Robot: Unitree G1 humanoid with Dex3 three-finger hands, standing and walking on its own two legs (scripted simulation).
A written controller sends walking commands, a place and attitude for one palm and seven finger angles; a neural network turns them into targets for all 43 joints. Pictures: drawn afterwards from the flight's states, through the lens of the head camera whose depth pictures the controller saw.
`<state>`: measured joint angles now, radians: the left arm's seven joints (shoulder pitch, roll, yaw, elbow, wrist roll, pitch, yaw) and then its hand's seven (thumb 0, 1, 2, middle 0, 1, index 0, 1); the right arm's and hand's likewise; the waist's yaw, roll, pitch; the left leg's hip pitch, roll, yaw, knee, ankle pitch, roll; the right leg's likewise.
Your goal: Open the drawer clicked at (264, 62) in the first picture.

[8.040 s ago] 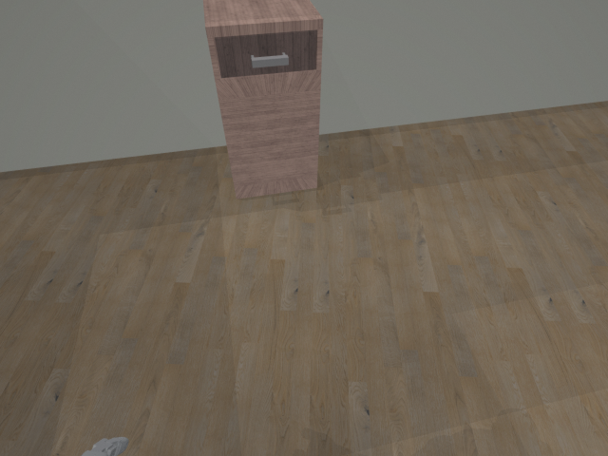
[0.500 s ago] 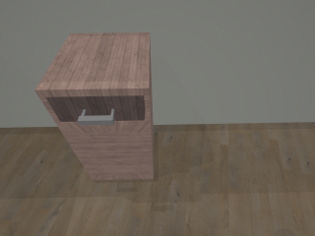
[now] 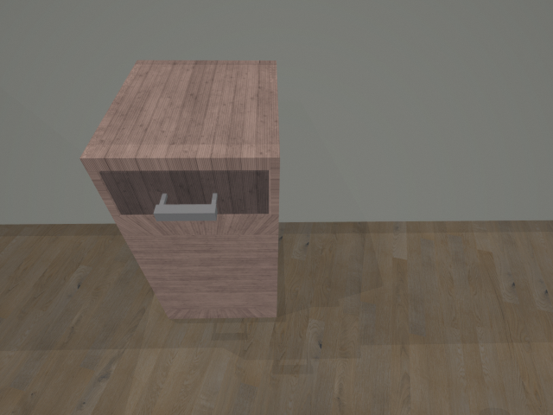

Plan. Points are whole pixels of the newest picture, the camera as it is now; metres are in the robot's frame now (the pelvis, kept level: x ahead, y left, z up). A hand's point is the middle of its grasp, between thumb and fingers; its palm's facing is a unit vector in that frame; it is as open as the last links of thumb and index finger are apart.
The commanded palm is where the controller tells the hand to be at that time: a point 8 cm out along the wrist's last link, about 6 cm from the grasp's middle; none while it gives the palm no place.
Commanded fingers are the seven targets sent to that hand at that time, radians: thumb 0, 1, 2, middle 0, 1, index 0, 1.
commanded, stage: raise the hand with hooked fingers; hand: left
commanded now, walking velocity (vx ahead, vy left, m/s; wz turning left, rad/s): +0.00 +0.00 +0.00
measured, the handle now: (187, 205) +0.54 +0.25 -0.08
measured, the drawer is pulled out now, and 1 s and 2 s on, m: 0.00 0.00 0.00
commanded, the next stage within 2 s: move the hooked fingers above the handle in 1.80 s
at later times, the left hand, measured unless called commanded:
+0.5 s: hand (137, 389) +0.16 +0.21 -0.05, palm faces +0.08 -0.06 -0.99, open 9.6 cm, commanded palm +0.16 +0.22 +0.01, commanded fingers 0.00 0.18 0.59 -0.25 -0.76 -0.25 -0.76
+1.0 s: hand (153, 295) +0.27 +0.21 +0.02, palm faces +0.14 -0.08 -0.99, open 12.5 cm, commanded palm +0.24 +0.21 +0.08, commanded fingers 0.00 -0.41 0.34 -0.29 -1.14 -0.29 -1.14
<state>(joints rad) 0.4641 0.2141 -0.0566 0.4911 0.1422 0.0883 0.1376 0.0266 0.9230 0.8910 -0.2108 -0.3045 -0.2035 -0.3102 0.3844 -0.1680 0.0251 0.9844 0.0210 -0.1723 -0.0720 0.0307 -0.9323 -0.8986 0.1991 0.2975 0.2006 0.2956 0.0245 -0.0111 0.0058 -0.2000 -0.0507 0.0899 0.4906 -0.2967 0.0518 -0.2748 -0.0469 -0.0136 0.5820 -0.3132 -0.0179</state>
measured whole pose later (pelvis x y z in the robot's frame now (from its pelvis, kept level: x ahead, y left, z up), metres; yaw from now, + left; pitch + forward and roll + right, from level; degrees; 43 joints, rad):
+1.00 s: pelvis +0.01 -0.03 -0.02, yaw -2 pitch +8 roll +1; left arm 0.22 0.38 0.00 0.01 1.00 0.01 0.41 0.00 -0.19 0.43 -0.30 -0.99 -0.30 -1.00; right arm 0.16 -0.29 -0.08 0.64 -0.03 0.05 -0.02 0.01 -0.91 -0.90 0.19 0.30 0.20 0.29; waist 0.05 0.05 -0.08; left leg -0.43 -0.02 0.00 0.69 -0.39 0.00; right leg -0.49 0.03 0.00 0.72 -0.36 -0.04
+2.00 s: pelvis +0.01 -0.02 +0.00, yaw -1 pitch +3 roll +0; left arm -0.11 0.43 -0.09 0.17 0.95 0.12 0.13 0.00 -0.49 0.30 -0.32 -1.20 -0.32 -1.20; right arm 0.14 -0.25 -0.01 0.64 0.03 0.09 -0.02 0.01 -0.90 -0.90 0.20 0.30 0.20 0.30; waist 0.07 0.08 -0.04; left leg -0.24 -0.04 -0.01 0.48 -0.29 0.02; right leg -0.29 0.01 0.00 0.50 -0.27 -0.02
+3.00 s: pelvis +0.00 +0.00 -0.02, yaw -3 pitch +16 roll -1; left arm -0.64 0.50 0.00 0.94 1.08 -0.12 0.31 0.00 -0.49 0.30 -0.32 -1.20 -0.32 -1.20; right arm 0.33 -0.26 -0.06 0.70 0.00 0.09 -0.01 0.01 -0.90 -0.90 0.20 0.30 0.20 0.30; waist -0.07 0.04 -0.13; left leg -0.64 -0.03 0.00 0.74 -0.38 0.04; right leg -0.66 0.02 0.01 0.70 -0.32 -0.01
